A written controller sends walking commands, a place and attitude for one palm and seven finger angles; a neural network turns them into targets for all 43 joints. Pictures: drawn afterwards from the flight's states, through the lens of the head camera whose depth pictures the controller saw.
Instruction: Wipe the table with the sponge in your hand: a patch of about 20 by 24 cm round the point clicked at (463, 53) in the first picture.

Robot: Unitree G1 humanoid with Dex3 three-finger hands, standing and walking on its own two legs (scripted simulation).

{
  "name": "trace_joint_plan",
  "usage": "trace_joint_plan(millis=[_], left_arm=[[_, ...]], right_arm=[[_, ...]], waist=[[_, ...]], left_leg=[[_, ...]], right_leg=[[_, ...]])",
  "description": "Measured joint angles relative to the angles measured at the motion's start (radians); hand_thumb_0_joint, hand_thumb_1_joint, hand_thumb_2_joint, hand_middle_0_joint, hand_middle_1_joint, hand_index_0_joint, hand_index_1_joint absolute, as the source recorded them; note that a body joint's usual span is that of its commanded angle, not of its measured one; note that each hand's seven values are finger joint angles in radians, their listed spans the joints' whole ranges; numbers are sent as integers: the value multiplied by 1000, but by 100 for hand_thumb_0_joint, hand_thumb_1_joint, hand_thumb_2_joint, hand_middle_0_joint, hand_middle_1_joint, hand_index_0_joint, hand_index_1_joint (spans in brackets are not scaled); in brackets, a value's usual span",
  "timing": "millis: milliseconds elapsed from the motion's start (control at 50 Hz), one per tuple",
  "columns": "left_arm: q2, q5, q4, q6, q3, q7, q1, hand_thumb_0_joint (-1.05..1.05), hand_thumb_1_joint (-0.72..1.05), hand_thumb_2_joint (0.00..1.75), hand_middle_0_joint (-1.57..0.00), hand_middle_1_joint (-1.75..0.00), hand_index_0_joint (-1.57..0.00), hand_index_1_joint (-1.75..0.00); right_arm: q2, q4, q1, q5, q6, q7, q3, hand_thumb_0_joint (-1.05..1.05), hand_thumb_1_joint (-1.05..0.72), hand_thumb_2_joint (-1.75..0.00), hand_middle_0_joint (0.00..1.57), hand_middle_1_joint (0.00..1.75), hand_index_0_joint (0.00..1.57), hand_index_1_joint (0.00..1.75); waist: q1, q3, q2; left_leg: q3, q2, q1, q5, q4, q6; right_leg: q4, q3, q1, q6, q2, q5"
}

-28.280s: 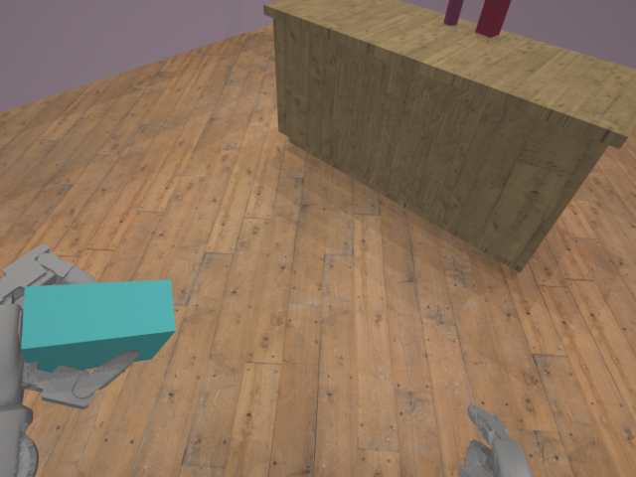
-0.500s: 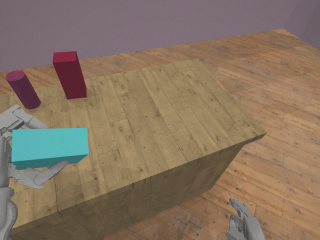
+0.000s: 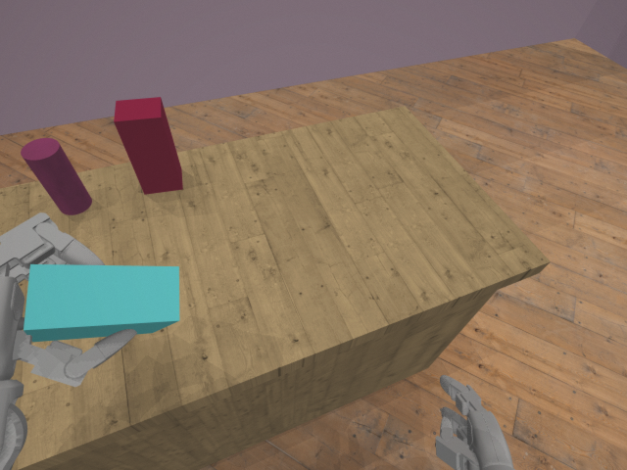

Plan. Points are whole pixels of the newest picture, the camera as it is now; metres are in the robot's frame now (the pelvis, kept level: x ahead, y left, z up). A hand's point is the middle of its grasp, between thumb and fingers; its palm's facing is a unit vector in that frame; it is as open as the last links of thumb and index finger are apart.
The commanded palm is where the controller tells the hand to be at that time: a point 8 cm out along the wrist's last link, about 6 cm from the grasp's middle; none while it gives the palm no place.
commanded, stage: come to a stop and stand still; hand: left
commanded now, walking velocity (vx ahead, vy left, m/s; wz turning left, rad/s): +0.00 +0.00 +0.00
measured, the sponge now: (123, 304) +0.23 +0.21 +0.14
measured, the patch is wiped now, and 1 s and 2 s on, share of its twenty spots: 0.00 0.00 0.00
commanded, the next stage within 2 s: look again from close up in 0.58 s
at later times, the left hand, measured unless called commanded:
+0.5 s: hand (111, 323) +0.21 +0.21 +0.15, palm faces +0.34 -0.85 -0.40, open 9.4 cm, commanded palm +0.15 +0.24 +0.17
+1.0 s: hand (109, 322) +0.21 +0.21 +0.15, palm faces +0.34 -0.86 -0.39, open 9.4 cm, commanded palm +0.16 +0.25 +0.17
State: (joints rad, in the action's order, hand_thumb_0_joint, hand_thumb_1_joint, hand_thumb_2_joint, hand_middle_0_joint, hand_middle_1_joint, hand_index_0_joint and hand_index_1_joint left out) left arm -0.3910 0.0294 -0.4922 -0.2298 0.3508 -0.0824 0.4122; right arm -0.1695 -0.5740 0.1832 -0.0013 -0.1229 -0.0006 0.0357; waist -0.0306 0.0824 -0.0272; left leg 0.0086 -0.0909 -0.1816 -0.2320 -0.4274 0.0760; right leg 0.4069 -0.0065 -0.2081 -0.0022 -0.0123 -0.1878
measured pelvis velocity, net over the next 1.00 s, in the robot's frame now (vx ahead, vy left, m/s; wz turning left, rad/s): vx -0.01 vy -0.03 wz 0.00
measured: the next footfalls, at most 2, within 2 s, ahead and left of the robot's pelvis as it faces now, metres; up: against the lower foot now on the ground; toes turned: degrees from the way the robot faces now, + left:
none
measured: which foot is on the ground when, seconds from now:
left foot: down 0.00-1.00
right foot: down 0.00-1.00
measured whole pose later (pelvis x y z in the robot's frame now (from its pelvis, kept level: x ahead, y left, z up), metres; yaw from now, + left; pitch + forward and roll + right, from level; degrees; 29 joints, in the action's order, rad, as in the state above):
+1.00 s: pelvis -0.01 -0.03 +0.00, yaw +0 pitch +0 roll -1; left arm -0.38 0.05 -0.45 -0.19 0.32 -0.10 0.46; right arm -0.21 -0.60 0.19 0.01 -0.12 -0.04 0.03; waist -0.02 0.03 -0.01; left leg 0.02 -0.04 -0.19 -0.21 -0.40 0.04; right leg 0.32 -0.02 -0.20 0.04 -0.06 -0.13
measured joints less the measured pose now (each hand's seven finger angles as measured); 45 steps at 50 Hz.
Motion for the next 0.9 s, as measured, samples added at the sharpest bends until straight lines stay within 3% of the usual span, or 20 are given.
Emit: trace_joint_plan(millis=[100,280,460,900], left_arm=[[-4,12,24,6,14,-2,27,-1,-45,104,-80,-139,-81,-139],[20,15,26,17,-20,-11,42,-1,-45,104,-80,-139,-81,-139],[15,17,49,21,-19,-19,32,-1,-45,104,-81,-139,-81,-139],[8,21,42,41,-26,-21,46,-1,-45,104,-80,-139,-81,-139]], right_arm=[[-11,5,0,8,7,-11,-4,1,-91,-90,20,30,21,30],[-51,-8,4,11,-2,-34,-23,1,-91,-90,20,30,21,30],[-51,-13,2,12,-2,-39,-21,1,-91,-90,20,30,20,30],[-43,-23,13,14,4,-41,-10,1,-91,-90,20,30,21,30]], waist=[[12,-13,7],[4,-24,7],[7,-38,21],[8,-54,18]], left_leg=[[6,22,-10,-3,-6,-10],[11,40,-15,8,2,-24],[13,54,-22,20,12,-37],[14,54,-13,25,28,-38]], right_leg=[[-31,-7,6,17,-22,19],[-49,-12,5,36,-39,36],[-76,-13,4,50,-54,59],[-87,-13,11,50,-53,61]])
